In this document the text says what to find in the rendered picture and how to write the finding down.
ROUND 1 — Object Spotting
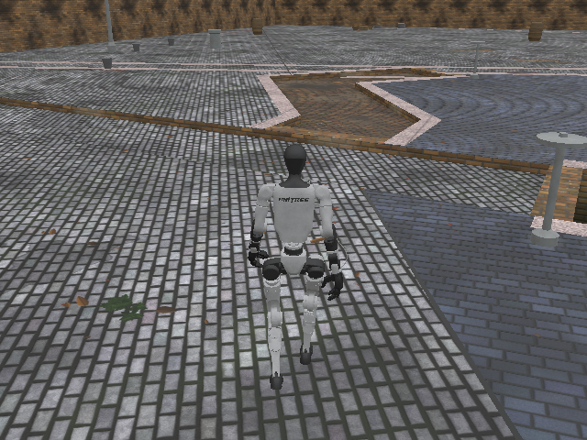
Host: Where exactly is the left robot upper arm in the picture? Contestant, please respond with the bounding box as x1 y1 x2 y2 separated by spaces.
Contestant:
253 183 276 233

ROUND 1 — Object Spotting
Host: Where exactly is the robot left forearm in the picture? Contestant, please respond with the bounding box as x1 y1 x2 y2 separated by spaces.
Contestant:
249 219 263 253

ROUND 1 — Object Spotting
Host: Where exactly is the right robot upper arm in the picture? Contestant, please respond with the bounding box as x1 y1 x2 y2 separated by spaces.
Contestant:
314 184 333 237

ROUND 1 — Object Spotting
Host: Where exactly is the robot right forearm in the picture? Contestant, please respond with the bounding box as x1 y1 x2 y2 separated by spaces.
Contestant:
324 224 342 274

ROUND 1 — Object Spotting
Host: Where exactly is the right robot hand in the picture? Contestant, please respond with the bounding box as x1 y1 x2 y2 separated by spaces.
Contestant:
321 272 343 301

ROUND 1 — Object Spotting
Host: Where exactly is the right robot foot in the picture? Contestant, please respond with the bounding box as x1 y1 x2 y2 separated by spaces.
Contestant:
300 343 313 365

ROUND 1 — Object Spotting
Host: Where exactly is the humanoid robot torso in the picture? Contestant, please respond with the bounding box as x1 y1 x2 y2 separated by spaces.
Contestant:
272 180 316 275

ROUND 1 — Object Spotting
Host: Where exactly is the left robot hand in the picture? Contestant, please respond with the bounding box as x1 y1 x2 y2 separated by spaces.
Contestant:
248 249 269 268

